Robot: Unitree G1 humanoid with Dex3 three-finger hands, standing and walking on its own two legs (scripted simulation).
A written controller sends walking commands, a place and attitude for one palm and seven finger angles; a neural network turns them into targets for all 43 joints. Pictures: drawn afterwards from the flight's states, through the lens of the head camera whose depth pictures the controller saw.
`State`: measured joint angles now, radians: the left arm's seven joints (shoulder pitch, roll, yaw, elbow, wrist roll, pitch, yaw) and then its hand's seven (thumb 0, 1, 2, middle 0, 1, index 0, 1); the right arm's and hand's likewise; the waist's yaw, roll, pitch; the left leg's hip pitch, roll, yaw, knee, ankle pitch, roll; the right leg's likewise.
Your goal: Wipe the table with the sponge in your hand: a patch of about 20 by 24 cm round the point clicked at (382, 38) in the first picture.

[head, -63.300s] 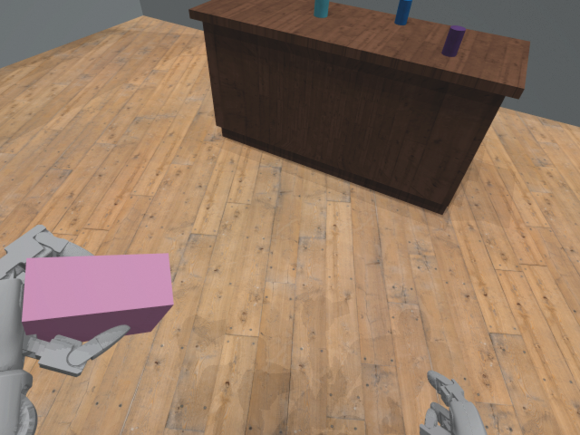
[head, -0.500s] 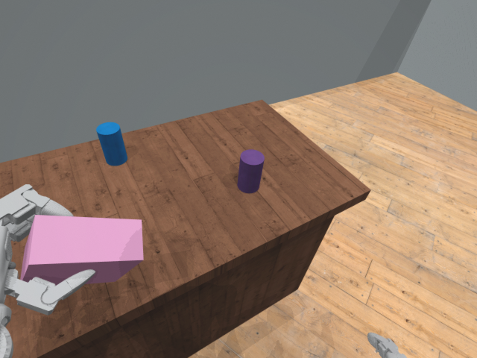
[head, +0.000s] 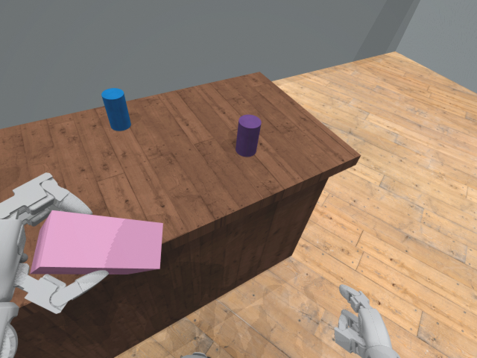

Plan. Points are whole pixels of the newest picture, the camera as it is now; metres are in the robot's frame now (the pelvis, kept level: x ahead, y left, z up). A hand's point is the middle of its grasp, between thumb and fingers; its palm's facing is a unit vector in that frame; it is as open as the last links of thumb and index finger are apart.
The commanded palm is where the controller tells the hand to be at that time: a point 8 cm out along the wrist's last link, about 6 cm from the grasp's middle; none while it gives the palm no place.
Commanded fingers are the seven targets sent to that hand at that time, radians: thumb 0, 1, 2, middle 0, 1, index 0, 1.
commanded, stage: step back with the hand held close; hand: left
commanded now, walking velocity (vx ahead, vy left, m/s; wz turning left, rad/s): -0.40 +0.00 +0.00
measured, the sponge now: (113, 249) +0.22 +0.19 +0.13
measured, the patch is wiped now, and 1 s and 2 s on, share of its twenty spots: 1.00 1.00 1.00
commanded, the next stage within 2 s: stop stepping back and stand still in 0.18 s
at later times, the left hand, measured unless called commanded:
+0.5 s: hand out of the picture +0.02 +0.26 +0.17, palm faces +0.38 -0.86 -0.35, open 9.8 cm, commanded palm -0.01 +0.30 +0.19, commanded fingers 0.00 0.10 1.30 -1.20 -1.60 -1.20 -1.60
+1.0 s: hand out of the picture -0.14 +0.24 +0.17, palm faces +0.37 -0.88 -0.30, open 9.8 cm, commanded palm -0.19 +0.28 +0.19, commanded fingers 0.00 0.10 1.30 -1.20 -1.60 -1.20 -1.60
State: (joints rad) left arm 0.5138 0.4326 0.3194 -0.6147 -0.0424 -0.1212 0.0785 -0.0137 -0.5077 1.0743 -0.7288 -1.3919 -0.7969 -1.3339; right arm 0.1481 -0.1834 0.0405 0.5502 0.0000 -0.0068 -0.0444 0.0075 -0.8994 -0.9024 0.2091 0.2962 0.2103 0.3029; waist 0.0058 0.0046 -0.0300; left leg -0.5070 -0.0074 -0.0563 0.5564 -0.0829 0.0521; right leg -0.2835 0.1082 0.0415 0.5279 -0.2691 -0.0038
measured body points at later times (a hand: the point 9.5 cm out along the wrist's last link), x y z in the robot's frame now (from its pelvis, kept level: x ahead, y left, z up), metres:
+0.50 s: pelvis -0.17 +0.02 -0.01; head -0.21 +0.05 +0.44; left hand -0.01 +0.30 +0.19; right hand +0.00 -0.19 -0.07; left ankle -0.10 +0.15 -0.72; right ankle -0.11 -0.10 -0.73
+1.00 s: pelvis -0.35 +0.00 -0.02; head -0.40 +0.01 +0.43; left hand -0.16 +0.28 +0.19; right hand -0.21 -0.23 -0.10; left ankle -0.26 +0.10 -0.68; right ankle -0.31 -0.12 -0.73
